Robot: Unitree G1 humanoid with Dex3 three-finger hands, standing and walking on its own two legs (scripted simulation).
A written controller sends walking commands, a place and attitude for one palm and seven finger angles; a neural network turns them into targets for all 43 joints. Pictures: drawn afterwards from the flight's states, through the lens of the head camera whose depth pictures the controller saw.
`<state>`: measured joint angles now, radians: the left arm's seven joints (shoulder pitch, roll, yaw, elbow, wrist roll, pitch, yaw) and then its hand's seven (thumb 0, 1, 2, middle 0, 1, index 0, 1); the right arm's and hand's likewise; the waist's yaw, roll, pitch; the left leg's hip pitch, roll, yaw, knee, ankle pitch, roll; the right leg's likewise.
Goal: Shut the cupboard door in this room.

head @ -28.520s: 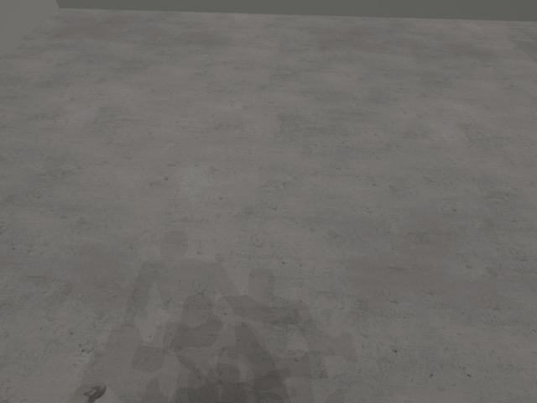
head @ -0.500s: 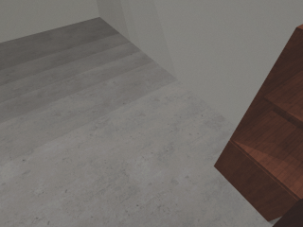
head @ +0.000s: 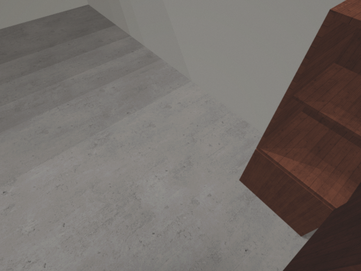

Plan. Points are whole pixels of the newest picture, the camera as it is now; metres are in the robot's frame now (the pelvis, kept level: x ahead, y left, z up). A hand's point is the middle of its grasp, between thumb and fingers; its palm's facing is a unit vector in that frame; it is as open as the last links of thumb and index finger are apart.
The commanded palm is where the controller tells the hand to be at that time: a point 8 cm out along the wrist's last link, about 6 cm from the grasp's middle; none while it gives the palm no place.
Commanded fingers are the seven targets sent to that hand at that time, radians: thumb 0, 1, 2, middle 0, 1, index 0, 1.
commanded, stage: turn or walk to find it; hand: left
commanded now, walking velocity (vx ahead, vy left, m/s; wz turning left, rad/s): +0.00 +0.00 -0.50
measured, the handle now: out of the picture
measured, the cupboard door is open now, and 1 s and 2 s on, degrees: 87 87 87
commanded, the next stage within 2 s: stand and wait in 1.30 s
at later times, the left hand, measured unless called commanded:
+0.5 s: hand out of the picture +0.07 +0.18 -0.15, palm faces -0.14 -0.96 -0.25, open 7.3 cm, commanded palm none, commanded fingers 0.00 0.90 0.90 -0.20 -0.30 -0.20 -0.30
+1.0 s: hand out of the picture +0.12 +0.20 -0.15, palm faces -0.05 -0.96 -0.29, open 7.3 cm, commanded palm none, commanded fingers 0.00 0.90 0.90 -0.20 -0.30 -0.20 -0.30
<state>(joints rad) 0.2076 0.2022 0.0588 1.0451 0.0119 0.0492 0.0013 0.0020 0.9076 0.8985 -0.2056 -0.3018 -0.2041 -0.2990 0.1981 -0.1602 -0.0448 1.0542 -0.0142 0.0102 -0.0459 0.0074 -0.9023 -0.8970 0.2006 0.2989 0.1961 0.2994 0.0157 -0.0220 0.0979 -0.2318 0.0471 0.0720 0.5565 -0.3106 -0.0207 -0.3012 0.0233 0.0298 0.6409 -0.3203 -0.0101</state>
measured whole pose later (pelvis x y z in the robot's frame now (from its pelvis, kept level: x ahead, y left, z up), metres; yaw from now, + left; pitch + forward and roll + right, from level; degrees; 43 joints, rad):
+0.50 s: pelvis +0.00 -0.02 +0.01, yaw -11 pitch +1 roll +1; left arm 0.24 0.20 0.05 0.95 0.02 0.02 0.00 0.00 0.90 0.90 -0.21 -0.30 -0.21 -0.30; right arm 0.07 -0.26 -0.05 0.94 -0.01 0.04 -0.03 0.01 -0.90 -0.90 0.20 0.30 0.19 0.30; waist 0.04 0.00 0.10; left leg -0.41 0.03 -0.02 0.91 -0.42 -0.06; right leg -0.27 0.06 0.05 0.48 -0.23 -0.06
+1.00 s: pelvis +0.01 -0.01 +0.01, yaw -3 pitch +2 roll +1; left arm 0.11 0.22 0.03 0.99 0.00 0.01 0.03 0.00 0.91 0.90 -0.20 -0.30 -0.20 -0.30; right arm 0.27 -0.17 -0.04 1.07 -0.01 0.03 -0.01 0.01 -0.90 -0.90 0.20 0.30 0.20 0.30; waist -0.03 0.02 0.07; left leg -0.25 -0.07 -0.13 0.47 -0.25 -0.01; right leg -0.23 -0.02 -0.01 0.50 -0.29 0.04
